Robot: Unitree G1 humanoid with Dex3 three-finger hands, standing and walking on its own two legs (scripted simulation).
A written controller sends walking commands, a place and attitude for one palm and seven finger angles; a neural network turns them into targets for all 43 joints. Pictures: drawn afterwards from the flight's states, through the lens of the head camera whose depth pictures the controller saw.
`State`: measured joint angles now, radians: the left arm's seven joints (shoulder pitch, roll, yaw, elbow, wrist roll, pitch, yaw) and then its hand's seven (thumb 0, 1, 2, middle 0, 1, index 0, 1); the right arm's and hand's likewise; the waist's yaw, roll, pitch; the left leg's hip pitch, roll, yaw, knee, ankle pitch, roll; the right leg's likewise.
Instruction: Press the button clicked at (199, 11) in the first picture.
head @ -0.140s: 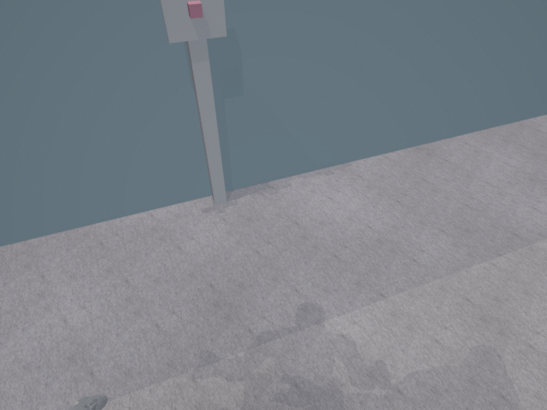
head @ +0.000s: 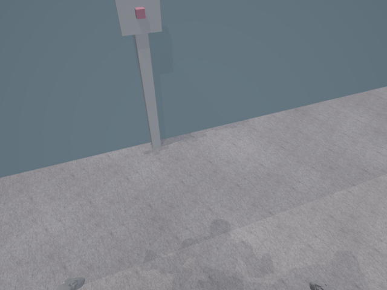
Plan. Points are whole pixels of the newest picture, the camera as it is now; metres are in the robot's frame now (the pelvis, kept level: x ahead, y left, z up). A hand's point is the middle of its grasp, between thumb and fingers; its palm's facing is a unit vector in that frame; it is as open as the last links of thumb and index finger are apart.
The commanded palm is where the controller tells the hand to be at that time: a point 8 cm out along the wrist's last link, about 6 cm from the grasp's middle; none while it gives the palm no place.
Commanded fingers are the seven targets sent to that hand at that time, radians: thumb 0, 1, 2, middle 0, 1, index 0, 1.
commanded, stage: stand and wait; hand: left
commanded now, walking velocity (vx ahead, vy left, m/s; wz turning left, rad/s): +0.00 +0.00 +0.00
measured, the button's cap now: (140, 12) +1.10 +0.29 +0.12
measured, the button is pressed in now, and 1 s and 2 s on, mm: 0 0 0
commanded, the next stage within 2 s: look at it before walking up in 0.68 s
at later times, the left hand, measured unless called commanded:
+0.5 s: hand out of the picture +0.06 +0.24 -0.15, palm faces -0.03 -0.94 -0.34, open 7.4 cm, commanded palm none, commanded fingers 0.00 0.90 0.90 -0.20 -0.30 -0.20 -0.30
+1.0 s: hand out of the picture +0.06 +0.23 -0.15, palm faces -0.04 -0.94 -0.33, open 7.4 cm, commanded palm none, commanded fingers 0.00 0.90 0.90 -0.20 -0.30 -0.20 -0.30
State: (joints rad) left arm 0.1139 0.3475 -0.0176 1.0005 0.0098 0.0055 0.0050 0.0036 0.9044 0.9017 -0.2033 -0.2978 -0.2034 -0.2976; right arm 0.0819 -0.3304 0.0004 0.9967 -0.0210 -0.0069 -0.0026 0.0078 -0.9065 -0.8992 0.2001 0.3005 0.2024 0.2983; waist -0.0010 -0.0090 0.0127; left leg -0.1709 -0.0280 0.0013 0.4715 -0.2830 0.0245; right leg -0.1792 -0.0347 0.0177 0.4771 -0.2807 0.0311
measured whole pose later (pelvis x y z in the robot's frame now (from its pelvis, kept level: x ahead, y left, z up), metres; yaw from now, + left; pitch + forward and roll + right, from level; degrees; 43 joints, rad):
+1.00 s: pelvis -0.02 -0.02 +0.01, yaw +0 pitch -2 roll +0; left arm 0.13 0.34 -0.01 1.08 0.01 0.00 0.00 0.00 0.90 0.90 -0.20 -0.30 -0.20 -0.30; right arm 0.13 -0.33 0.00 1.11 -0.01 -0.01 0.00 0.01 -0.91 -0.90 0.20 0.30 0.20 0.30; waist -0.01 -0.01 0.03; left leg -0.15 0.00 0.00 0.38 -0.20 0.00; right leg -0.16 -0.01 0.01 0.39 -0.20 0.01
